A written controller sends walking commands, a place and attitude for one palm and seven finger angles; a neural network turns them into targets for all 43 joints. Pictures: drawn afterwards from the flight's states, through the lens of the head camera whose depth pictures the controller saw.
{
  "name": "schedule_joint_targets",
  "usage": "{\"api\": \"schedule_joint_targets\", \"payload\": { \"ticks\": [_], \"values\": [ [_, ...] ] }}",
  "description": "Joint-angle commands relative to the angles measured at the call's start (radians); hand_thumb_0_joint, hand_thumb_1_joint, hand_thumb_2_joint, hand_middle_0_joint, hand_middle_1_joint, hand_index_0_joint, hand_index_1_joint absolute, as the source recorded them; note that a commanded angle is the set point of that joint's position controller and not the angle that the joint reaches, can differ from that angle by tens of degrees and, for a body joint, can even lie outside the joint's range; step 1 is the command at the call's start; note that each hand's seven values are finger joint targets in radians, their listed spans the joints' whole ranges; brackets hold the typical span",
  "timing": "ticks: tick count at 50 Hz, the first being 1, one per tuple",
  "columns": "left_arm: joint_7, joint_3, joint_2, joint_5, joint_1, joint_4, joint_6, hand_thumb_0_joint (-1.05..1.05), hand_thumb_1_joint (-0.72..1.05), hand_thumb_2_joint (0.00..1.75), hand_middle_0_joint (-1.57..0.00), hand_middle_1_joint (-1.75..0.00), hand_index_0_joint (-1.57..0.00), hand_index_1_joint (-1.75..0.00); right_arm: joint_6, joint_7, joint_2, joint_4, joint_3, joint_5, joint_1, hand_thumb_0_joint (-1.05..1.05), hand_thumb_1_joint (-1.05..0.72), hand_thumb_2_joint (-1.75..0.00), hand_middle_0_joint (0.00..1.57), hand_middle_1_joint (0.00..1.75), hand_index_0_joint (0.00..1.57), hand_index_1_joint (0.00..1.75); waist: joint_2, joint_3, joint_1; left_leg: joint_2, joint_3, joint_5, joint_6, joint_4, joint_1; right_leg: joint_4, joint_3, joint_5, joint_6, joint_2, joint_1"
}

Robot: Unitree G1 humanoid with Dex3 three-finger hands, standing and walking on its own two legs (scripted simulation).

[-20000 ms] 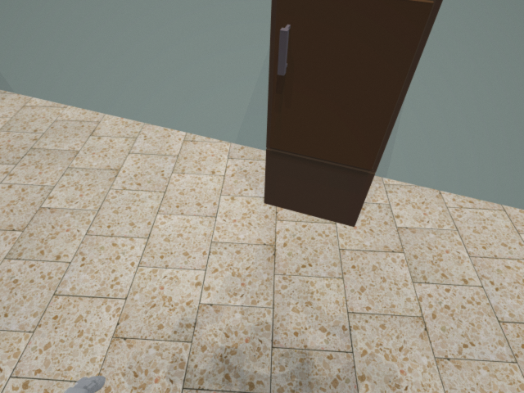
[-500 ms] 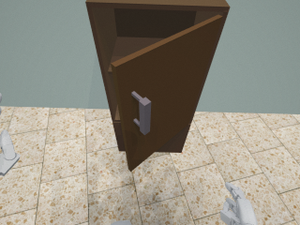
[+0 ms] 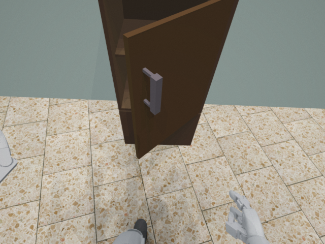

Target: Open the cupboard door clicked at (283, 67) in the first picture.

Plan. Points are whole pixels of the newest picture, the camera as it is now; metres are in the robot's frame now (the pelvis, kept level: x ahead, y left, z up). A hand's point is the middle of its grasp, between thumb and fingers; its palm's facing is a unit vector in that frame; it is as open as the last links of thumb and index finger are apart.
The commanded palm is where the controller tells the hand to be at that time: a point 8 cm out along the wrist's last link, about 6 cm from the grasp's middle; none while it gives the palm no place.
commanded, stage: stop stepping back and stand still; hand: left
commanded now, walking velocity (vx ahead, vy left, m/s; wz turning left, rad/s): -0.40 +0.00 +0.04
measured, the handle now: (151, 91) +0.50 +0.10 +0.06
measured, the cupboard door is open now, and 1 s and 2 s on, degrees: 43 43 43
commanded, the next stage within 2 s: let the arm hang, fingers relaxed in 1.50 s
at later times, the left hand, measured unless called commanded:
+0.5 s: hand out of the picture +0.11 +0.24 +0.18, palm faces +0.42 -0.75 -0.51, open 7.5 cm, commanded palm +0.06 +0.28 +0.19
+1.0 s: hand out of the picture +0.09 +0.28 +0.19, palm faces +0.47 -0.75 -0.46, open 7.5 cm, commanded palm +0.04 +0.31 +0.19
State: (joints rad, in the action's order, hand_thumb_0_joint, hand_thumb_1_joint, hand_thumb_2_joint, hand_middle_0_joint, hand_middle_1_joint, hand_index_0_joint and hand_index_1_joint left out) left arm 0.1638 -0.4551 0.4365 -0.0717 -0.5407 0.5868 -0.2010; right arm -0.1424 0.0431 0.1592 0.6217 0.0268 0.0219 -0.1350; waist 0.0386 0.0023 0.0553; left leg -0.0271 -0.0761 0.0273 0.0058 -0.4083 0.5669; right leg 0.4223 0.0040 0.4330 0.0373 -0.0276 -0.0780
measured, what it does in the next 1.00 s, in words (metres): steps on the spot: left foot, then right foot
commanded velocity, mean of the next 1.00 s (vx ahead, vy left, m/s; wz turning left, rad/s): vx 0.09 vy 0.04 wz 0.00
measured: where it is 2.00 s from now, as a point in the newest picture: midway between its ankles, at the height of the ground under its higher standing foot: outside the picture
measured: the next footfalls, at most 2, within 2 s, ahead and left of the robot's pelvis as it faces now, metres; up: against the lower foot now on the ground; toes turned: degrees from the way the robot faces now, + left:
left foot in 0.16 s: +0.09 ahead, +0.08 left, +0.00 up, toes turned +0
right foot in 0.44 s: -0.03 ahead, -0.09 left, +0.00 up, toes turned -1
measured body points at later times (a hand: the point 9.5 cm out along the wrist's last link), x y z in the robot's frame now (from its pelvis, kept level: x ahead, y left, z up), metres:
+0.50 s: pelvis -0.07 -0.02 +0.01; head -0.08 -0.02 +0.46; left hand +0.08 +0.28 +0.21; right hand +0.07 -0.26 -0.08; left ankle +0.03 +0.08 -0.70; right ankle -0.07 -0.09 -0.72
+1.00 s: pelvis -0.09 +0.01 +0.02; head -0.10 +0.01 +0.46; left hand +0.06 +0.32 +0.21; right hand +0.09 -0.22 -0.06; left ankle -0.11 +0.12 -0.72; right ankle -0.07 -0.09 -0.72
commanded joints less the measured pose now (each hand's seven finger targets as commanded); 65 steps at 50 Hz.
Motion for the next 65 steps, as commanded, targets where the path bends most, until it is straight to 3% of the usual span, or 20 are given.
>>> {"api": "schedule_joint_targets", "payload": {
  "ticks": [1, 3, 5, 6, 7, 8, 10, 14, 18, 20, 21, 23, 26, 29, 35, 37, 40, 43, 52, 65],
  "values": [
    [0.017, -0.194, 0.320, 0.011, 0.117, 0.205, -0.105, 0.00, 0.90, 0.90, -0.20, -0.30, -0.20, -0.30, -0.036, 0.023, 0.125, -0.122, -0.031, -0.002, 0.090, 0.00, -0.90, -0.90, 0.20, 0.30, 0.20, 0.30, 0.110, 0.117, -0.016, 0.034, 0.063, -0.501, -0.043, -0.519, -0.138, -0.129, -0.215, -0.882, 0.107, 0.378, -0.169],
    [-0.010, -0.150, 0.248, 0.026, 0.067, 0.165, -0.069, 0.00, 0.90, 0.90, -0.20, -0.30, -0.20, -0.30, -0.027, 0.040, 0.140, -0.151, -0.044, -0.035, 0.100, 0.00, -0.90, -0.90, 0.20, 0.30, 0.20, 0.30, 0.240, 0.167, -0.029, 0.064, 0.023, -0.414, -0.030, -0.410, -0.070, 0.051, -0.059, -1.302, 0.031, 0.262, 0.056],
    [-0.017, -0.144, 0.220, 0.006, -0.001, 0.156, -0.030, 0.00, 0.90, 0.90, -0.20, -0.30, -0.20, -0.30, -0.008, 0.054, 0.146, -0.152, -0.030, -0.037, 0.111, 0.00, -0.90, -0.90, 0.20, 0.30, 0.20, 0.30, 0.035, 0.187, -0.066, 0.111, -0.034, -0.163, -0.009, -0.197, -0.290, 0.200, 0.033, -1.227, -0.009, 0.176, -0.013],
    [-0.018, -0.129, 0.191, -0.006, -0.016, 0.162, -0.029, 0.00, 0.90, 0.90, -0.20, -0.30, -0.20, -0.30, -0.009, 0.056, 0.142, -0.146, -0.025, -0.043, 0.086, 0.00, -0.90, -0.90, 0.20, 0.30, 0.20, 0.30, -0.112, 0.216, -0.081, 0.065, 0.011, 0.201, 0.023, -0.091, -0.475, 0.291, 0.071, -1.018, -0.057, 0.109, -0.114],
    [-0.018, -0.135, 0.206, -0.012, -0.016, 0.205, -0.030, 0.00, 0.90, 0.90, -0.20, -0.30, -0.20, -0.30, -0.022, 0.046, 0.183, -0.139, -0.042, -0.033, 0.054, 0.00, -0.90, -0.90, 0.20, 0.30, 0.20, 0.30, -0.281, 0.261, -0.066, -0.112, 0.227, 0.617, 0.105, -0.036, -0.628, 0.439, 0.061, -0.394, -0.082, 0.014, -0.250],
    [-0.017, -0.129, 0.206, -0.001, 0.000, 0.210, -0.038, 0.00, 0.90, 0.90, -0.20, -0.30, -0.20, -0.30, -0.038, 0.029, 0.181, -0.134, -0.055, -0.018, 0.004, 0.00, -0.90, -0.90, 0.20, 0.30, 0.20, 0.30, -0.319, 0.256, -0.049, -0.236, 0.373, 0.680, 0.162, 0.021, -0.626, 0.553, -0.029, 0.141, -0.062, -0.031, -0.306],
    [-0.018, -0.080, 0.130, -0.009, -0.017, 0.045, -0.042, 0.00, 0.90, 0.90, -0.20, -0.30, -0.20, -0.30, -0.073, 0.022, 0.194, -0.111, -0.070, -0.027, -0.017, 0.00, -0.90, -0.90, 0.20, 0.30, 0.20, 0.30, -0.125, 0.083, -0.062, -0.259, 0.413, 0.118, 0.149, 0.167, -0.419, 0.558, -0.062, 0.183, -0.047, -0.030, -0.305],
    [0.004, -0.115, 0.167, 0.017, -0.074, 0.083, -0.009, 0.00, 0.90, 0.90, -0.20, -0.30, -0.20, -0.30, -0.052, 0.035, 0.160, -0.137, -0.050, -0.016, 0.009, 0.00, -0.90, -0.90, 0.20, 0.30, 0.20, 0.30, -0.214, 0.028, -0.058, -0.173, 0.291, -0.544, 0.101, 0.321, -0.136, 0.396, 0.018, 0.009, -0.052, 0.002, -0.115],
    [0.008, -0.088, 0.152, 0.040, -0.051, 0.160, -0.025, 0.00, 0.90, 0.90, -0.20, -0.30, -0.20, -0.30, -0.050, 0.037, 0.173, -0.169, -0.064, -0.011, 0.013, 0.00, -0.90, -0.90, 0.20, 0.30, 0.20, 0.30, -0.356, 0.037, -0.049, -0.116, 0.187, -0.738, 0.051, 0.366, 0.049, 0.250, 0.124, 0.038, -0.034, -0.048, 0.126],
    [0.008, -0.091, 0.177, 0.051, -0.027, 0.170, -0.028, 0.00, 0.90, 0.90, -0.20, -0.30, -0.20, -0.30, -0.048, 0.039, 0.173, -0.168, -0.070, -0.009, 0.011, 0.00, -0.90, -0.90, 0.20, 0.30, 0.20, 0.30, -0.253, 0.037, -0.048, -0.066, 0.141, -0.713, 0.022, 0.254, 0.043, 0.086, 0.124, 0.020, -0.022, -0.030, 0.160],
    [0.006, -0.082, 0.178, 0.049, -0.027, 0.153, -0.028, 0.00, 0.90, 0.90, -0.20, -0.30, -0.20, -0.30, -0.044, 0.038, 0.156, -0.162, -0.067, -0.010, 0.009, 0.00, -0.90, -0.90, 0.20, 0.30, 0.20, 0.30, -0.109, 0.032, -0.051, -0.011, 0.103, -0.606, 0.008, 0.085, -0.035, -0.084, 0.044, 0.024, -0.001, 0.040, 0.069],
    [0.004, -0.102, 0.220, 0.043, 0.040, 0.168, -0.025, 0.00, 0.90, 0.90, -0.20, -0.30, -0.20, -0.30, -0.024, 0.039, 0.166, -0.137, -0.071, -0.008, 0.018, 0.00, -0.90, -0.90, 0.20, 0.30, 0.20, 0.30, 0.189, -0.009, -0.048, 0.058, 0.115, -0.403, -0.017, -0.523, -0.123, -0.363, -0.474, 0.227, 0.139, 0.404, -0.332],
    [0.001, -0.087, 0.176, 0.048, 0.130, 0.014, -0.042, 0.00, 0.90, 0.90, -0.20, -0.30, -0.20, -0.30, -0.031, 0.040, 0.168, -0.073, -0.074, -0.008, -0.045, 0.00, -0.90, -0.90, 0.20, 0.30, 0.20, 0.30, 0.068, 0.016, -0.098, 0.004, 0.110, -0.304, -0.035, -0.675, -0.083, -0.306, -0.326, 0.251, 0.091, 0.341, -0.335],
    [-0.004, -0.045, 0.139, 0.054, 0.140, -0.090, -0.062, 0.00, 0.90, 0.90, -0.20, -0.30, -0.20, -0.30, -0.035, 0.055, 0.163, -0.070, -0.066, -0.015, -0.013, 0.00, -0.90, -0.90, 0.20, 0.30, 0.20, 0.30, -0.002, -0.023, -0.080, -0.001, 0.051, -0.274, -0.016, -0.495, -0.080, -0.249, -0.191, 0.046, 0.059, 0.280, -0.250],
    [0.014, -0.060, 0.145, 0.056, 0.075, -0.058, -0.072, 0.00, 0.90, 0.90, -0.20, -0.30, -0.20, -0.30, -0.063, 0.061, 0.159, -0.086, -0.067, -0.015, -0.005, 0.00, -0.90, -0.90, 0.20, 0.30, 0.20, 0.30, 0.150, 0.034, -0.035, 0.030, -0.023, -0.372, 0.036, -0.089, -0.215, -0.165, -0.171, -0.198, 0.023, 0.261, -0.034],
    [0.018, -0.075, 0.149, 0.051, 0.058, 0.027, -0.076, 0.00, 0.90, 0.90, -0.20, -0.30, -0.20, -0.30, -0.058, 0.050, 0.157, -0.109, -0.066, -0.011, -0.014, 0.00, -0.90, -0.90, 0.20, 0.30, 0.20, 0.30, 0.080, 0.077, -0.047, 0.023, 0.005, -0.272, 0.043, 0.038, -0.313, -0.075, -0.130, -0.327, 0.007, 0.213, -0.008],
    [0.017, -0.093, 0.170, 0.041, 0.042, 0.122, -0.086, 0.00, 0.90, 0.90, -0.20, -0.30, -0.20, -0.30, -0.049, 0.040, 0.191, -0.137, -0.083, -0.019, -0.017, 0.00, -0.90, -0.90, 0.20, 0.30, 0.20, 0.30, -0.131, 0.156, -0.048, -0.110, 0.136, 0.148, 0.055, -0.006, -0.473, 0.094, -0.032, -0.497, -0.036, 0.101, -0.066],
    [0.010, -0.097, 0.162, 0.045, 0.021, 0.128, -0.082, 0.00, 0.90, 0.90, -0.20, -0.30, -0.20, -0.30, -0.046, 0.030, 0.173, -0.143, -0.070, -0.022, -0.018, 0.00, -0.90, -0.90, 0.20, 0.30, 0.20, 0.30, -0.220, 0.117, -0.059, -0.089, 0.083, 0.199, 0.033, -0.018, -0.391, 0.116, 0.013, -0.509, -0.030, 0.069, -0.046],
    [-0.004, -0.065, 0.112, 0.030, 0.036, -0.017, -0.068, 0.00, 0.90, 0.90, -0.20, -0.30, -0.20, -0.30, -0.040, 0.027, 0.171, -0.144, -0.059, -0.025, -0.010, 0.00, -0.90, -0.90, 0.20, 0.30, 0.20, 0.30, -0.058, 0.018, -0.060, -0.051, 0.083, -0.212, 0.014, 0.037, -0.248, -0.010, -0.043, -0.357, -0.034, 0.081, -0.046],
    [0.005, -0.077, 0.138, 0.043, 0.059, 0.096, -0.066, 0.00, 0.90, 0.90, -0.20, -0.30, -0.20, -0.30, -0.059, 0.036, 0.167, -0.152, -0.056, -0.015, -0.005, 0.00, -0.90, -0.90, 0.20, 0.30, 0.20, 0.30, -0.148, 0.074, -0.047, -0.044, 0.100, -0.247, 0.008, 0.109, -0.236, -0.016, 0.002, -0.345, -0.047, 0.058, 0.027]
  ]
}}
